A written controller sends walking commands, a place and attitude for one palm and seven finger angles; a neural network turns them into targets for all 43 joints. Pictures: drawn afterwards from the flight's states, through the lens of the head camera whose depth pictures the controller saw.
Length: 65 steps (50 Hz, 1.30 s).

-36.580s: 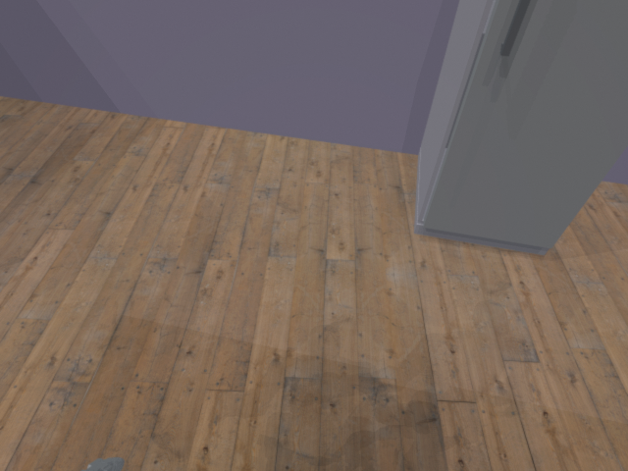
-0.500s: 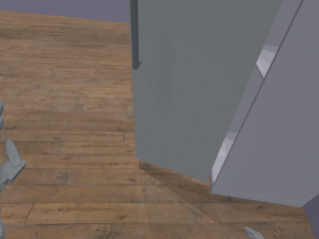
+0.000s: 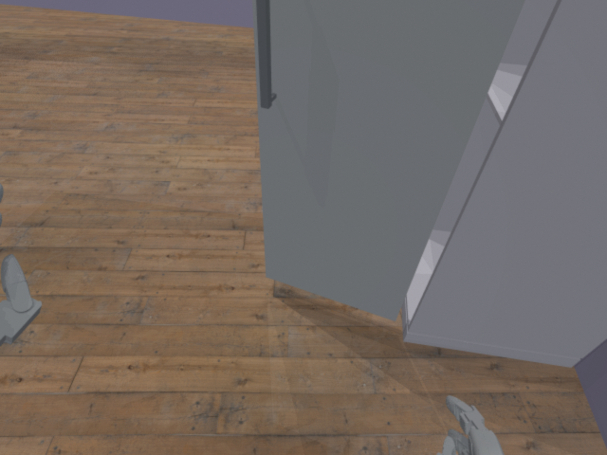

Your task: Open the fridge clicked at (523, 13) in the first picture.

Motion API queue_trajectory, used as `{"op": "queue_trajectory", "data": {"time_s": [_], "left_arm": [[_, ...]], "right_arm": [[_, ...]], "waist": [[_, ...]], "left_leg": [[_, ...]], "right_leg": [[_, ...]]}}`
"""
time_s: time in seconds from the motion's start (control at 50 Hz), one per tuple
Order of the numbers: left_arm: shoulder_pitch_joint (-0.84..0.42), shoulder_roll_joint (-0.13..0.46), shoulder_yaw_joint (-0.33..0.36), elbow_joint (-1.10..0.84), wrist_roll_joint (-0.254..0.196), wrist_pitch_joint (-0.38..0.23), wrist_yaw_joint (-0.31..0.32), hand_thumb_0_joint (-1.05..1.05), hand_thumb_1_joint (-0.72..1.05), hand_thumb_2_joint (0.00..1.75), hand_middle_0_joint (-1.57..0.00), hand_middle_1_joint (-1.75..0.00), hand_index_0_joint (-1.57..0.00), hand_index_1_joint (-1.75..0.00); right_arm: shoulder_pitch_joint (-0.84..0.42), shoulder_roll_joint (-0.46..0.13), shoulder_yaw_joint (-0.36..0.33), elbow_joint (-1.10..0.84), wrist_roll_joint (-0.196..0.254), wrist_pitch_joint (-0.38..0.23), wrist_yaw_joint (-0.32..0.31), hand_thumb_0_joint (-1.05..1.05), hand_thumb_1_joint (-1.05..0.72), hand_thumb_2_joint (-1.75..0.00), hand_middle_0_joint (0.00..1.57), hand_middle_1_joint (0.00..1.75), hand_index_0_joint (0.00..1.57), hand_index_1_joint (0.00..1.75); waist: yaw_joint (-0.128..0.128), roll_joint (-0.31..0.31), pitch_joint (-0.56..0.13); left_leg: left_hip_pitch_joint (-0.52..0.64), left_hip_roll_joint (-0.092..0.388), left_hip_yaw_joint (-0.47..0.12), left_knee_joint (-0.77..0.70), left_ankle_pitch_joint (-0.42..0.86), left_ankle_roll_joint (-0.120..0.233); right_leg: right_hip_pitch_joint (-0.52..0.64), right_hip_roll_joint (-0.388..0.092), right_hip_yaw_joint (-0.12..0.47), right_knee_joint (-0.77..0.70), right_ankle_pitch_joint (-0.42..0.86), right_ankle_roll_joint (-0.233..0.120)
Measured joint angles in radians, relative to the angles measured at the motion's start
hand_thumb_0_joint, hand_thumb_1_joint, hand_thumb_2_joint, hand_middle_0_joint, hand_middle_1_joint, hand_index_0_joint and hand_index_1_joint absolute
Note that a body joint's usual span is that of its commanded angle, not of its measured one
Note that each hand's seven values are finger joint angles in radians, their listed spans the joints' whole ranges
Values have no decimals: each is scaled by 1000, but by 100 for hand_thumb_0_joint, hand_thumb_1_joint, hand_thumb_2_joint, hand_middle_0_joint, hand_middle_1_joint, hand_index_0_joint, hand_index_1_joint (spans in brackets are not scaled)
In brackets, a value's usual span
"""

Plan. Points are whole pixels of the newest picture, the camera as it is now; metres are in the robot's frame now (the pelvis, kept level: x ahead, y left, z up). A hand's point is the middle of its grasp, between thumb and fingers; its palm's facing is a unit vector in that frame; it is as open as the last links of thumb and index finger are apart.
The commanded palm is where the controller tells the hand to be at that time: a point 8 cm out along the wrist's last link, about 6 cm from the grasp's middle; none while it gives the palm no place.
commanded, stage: stop stepping back and stand still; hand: left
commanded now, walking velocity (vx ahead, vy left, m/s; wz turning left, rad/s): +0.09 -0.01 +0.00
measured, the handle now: (267, 16) +0.86 +0.12 +0.26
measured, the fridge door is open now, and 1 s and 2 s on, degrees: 77 77 77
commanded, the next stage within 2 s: let the arm hang, fingers relaxed in 0.24 s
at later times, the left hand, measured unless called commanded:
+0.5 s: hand (110, 407) +0.20 +0.27 -0.05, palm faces +0.15 -0.89 -0.43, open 7.4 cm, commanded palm none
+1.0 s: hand out of the picture +0.02 +0.24 -0.15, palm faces +0.00 -0.95 -0.30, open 7.3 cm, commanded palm none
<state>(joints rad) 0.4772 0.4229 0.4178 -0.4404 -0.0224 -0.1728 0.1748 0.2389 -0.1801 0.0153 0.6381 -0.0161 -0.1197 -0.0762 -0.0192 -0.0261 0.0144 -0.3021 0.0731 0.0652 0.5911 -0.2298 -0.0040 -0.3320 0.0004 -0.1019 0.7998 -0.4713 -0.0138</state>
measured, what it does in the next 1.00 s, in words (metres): steps on the spot: left foot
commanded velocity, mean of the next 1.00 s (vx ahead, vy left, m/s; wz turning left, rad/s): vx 0.01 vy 0.01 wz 0.00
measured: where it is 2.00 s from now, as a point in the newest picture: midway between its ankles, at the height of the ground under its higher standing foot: outside the picture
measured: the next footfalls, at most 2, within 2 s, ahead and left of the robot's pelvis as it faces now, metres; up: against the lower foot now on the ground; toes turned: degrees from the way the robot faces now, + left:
left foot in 0.26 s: +0.08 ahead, +0.12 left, +0.00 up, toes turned +7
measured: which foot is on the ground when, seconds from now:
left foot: down 0.00-0.02, up 0.04-0.24, down 0.26-1.00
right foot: down 0.00-1.00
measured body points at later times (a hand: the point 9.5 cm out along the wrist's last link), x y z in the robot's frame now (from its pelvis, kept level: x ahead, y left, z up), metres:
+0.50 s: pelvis +0.01 +0.01 +0.00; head +0.00 -0.01 +0.45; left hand +0.18 +0.31 -0.02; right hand +0.17 -0.24 -0.12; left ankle +0.04 +0.12 -0.73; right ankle +0.02 -0.10 -0.73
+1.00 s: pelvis +0.02 +0.01 +0.02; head +0.06 +0.01 +0.47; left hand +0.02 +0.29 -0.13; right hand +0.05 -0.24 -0.14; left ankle +0.04 +0.12 -0.73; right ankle +0.02 -0.10 -0.73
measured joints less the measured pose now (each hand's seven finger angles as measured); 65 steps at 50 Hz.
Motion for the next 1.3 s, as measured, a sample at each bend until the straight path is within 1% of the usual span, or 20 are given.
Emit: {"op": "queue_trajectory", "data": {"time_s": [0.04, 0.06, 0.08, 0.12, 0.16, 0.22, 0.26, 0.28, 0.34, 0.36, 0.4, 0.44, 0.52, 0.56, 0.62, 0.66, 0.74, 0.8, 1.04, 1.3], "left_arm": [[33, 16, 2, -34, 2, 4, 0, 1, 89, 90, -20, -30, -21, -30], [36, 16, 1, -52, -1, 5, 0, 1, 89, 90, -20, -30, -21, -30], [30, 8, -6, -63, -5, 4, -2, 1, 89, 90, -21, -30, -21, -30], [23, -13, -20, -67, -9, -5, -5, 1, 88, 90, -21, -30, -21, -30], [29, -27, -22, -63, -14, -6, -6, 1, 88, 90, -21, -30, -21, -30], [38, -30, -17, -51, -14, -9, 3, 1, 88, 90, -21, -30, -21, -30], [34, -31, -17, -44, -13, -10, 6, 1, 88, 90, -21, -30, -21, -30], [24, -29, -16, -39, -12, -12, 7, 1, 88, 90, -21, -30, -21, -30], [0, -26, -12, -10, -4, -12, 4, 1, 88, 90, -21, -30, -21, -30], [-26, -22, -31, 47, 17, -18, -15, 1, 88, 90, -21, -30, -21, -30], [-122, -18, -115, 261, 39, 33, -74, 1, 89, 90, -20, -30, -20, -30], [-205, -26, -205, 518, 46, 105, -114, 0, 89, 90, -20, -30, -20, -30], [-283, -102, -361, 987, 46, 202, -152, 0, 90, 90, -19, -30, -20, -30], [-283, -148, -416, 1148, 46, 222, -162, 1, 90, 90, -19, -30, -20, -30], [-263, -220, -466, 1317, 43, 228, -173, 1, 90, 90, -20, -30, -20, -30], [-253, -231, -442, 1382, 36, 215, -151, 0, 96, 90, -20, -30, -21, -30], [-236, -200, -433, 1477, 39, 197, -160, -1, 99, 90, -21, -30, -21, -30], [-227, -180, -428, 1534, 39, 193, -161, 0, 97, 90, -20, -30, -21, -30], [-301, -140, -416, 1604, 39, 180, -156, 1, 91, 90, -20, -30, -20, -30], [-409, -136, -424, 1561, 43, 160, -159, 0, 90, 90, -20, -30, -20, -30]], "right_arm": [[15, 9, 6, -22, 0, 6, 7, 1, -91, -90, 21, 30, 20, 30], [9, 8, 8, -20, 1, 9, 8, 1, -91, -90, 21, 30, 20, 30], [0, 3, 8, -7, 0, 8, 9, 1, -91, -90, 21, 30, 20, 30], [-6, -6, 8, 26, -2, 9, 12, 1, -91, -90, 21, 30, 20, 30], [1, -10, 7, 39, 1, 14, 11, 1, -91, -90, 21, 30, 20, 30], [14, -18, 6, 37, 1, 11, 0, 1, -91, -90, 21, 30, 20, 30], [22, -37, 1, 25, 1, 2, -9, 1, -91, -90, 21, 30, 20, 30], [18, -43, -3, 23, 1, -1, -13, 1, -91, -90, 21, 30, 20, 30], [-4, -39, -8, 23, 5, 4, -16, 2, -91, -90, 21, 30, 20, 30], [-7, -48, -15, 38, -1, -10, 5, 1, -91, -90, 21, 30, 20, 30], [-24, -80, -25, 75, -9, 19, 49, 1, -91, -90, 20, 30, 20, 30], [-51, -101, -19, 112, -13, 64, 71, 1, -91, -90, 20, 30, 20, 30], [-89, -104, -12, 167, -12, 118, 92, 1, -91, -90, 21, 30, 20, 30], [-94, -95, -8, 192, -15, 131, 93, 1, -91, -90, 21, 30, 20, 30], [-87, -85, -2, 250, -16, 140, 88, 1, -91, -90, 21, 30, 20, 30], [-71, -74, -2, 298, -13, 146, 82, 1, -91, -90, 20, 30, 20, 30], [-42, -62, -7, 391, -12, 156, 72, 1, -91, -90, 20, 30, 20, 30], [-29, -58, -14, 439, -9, 157, 67, 1, -91, -90, 20, 30, 20, 30], [-59, -60, -22, 510, -6, 138, 64, 1, -91, -90, 20, 30, 20, 30], [-132, -87, -21, 503, -7, 121, 73, 1, -91, -90, 20, 30, 20, 30]], "waist": [[6, -6, -14], [15, -8, -2], [22, -3, 16], [33, 6, 28], [40, 2, 22], [43, -8, 11], [39, 9, 4], [35, 14, 9], [39, -2, 28], [34, 9, 12], [27, 42, -24], [22, 51, -43], [-5, 59, -24], [-15, 41, -2], [-15, 12, 33], [-4, -2, 50], [18, -4, 69], [22, 5, 75], [15, 40, 66], [1, 28, 37]], "left_leg": [[-59, -5, -2, 79, -126, 3], [-97, -12, -11, 166, -169, 3], [-129, -16, -23, 257, -175, 1], [-159, -22, -26, 349, -166, -5], [-146, -26, -3, 319, -153, -6], [-68, -35, 31, 155, -133, 6], [7, -35, 27, 14, -133, 23], [16, -35, 22, -20, -68, 29], [25, -45, 37, -12, -12, 27], [8, -47, 31, -7, -16, 27], [-35, -63, 10, 11, -22, 33], [-60, -83, 5, 33, -29, 35], [-37, -81, 1, 24, -30, 28], [-13, -76, 8, -7, -19, 26], [21, -64, 16, -63, 5, 23], [31, -56, 11, -96, 23, 19], [45, -44, 2, -139, 45, 14], [57, -43, 3, -160, 51, 15], [97, -59, 25, -206, 60, 30], [136, -75, 43, -244, 62, 40]], "right_leg": [[51, 2, 9, -154, 14, -36], [39, -1, 7, -170, 139, -55], [36, -1, 0, -166, 198, -64], [50, 2, -8, -184, 212, -64], [63, -1, -6, -217, 211, -57], [68, -9, -1, -239, 216, -49], [59, -1, -9, -223, 206, -42], [52, -1, -13, -205, 196, -38], [53, -11, 9, -177, 164, -13], [37, -11, 13, -153, 141, -6], [4, -15, 43, -104, 79, 7], [13, -31, 72, -144, 167, 8], [32, -27, 71, -138, 130, 5], [51, -21, 78, -164, 136, 4], [82, -7, 86, -228, 173, 3], [100, 3, 81, -278, 198, -1], [132, 17, 73, -358, 238, -7], [151, 20, 74, -392, 253, -6], [179, 5, 95, -427, 262, 10], [204, -10, 113, -445, 261, 24]]}}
